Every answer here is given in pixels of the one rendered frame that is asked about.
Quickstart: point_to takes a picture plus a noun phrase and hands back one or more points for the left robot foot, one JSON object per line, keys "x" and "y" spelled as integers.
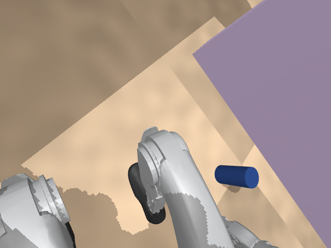
{"x": 71, "y": 233}

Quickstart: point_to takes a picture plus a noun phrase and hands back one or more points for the right robot hand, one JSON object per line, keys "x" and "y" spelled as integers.
{"x": 240, "y": 235}

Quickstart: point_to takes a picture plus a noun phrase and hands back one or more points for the right robot foot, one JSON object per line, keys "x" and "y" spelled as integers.
{"x": 140, "y": 193}

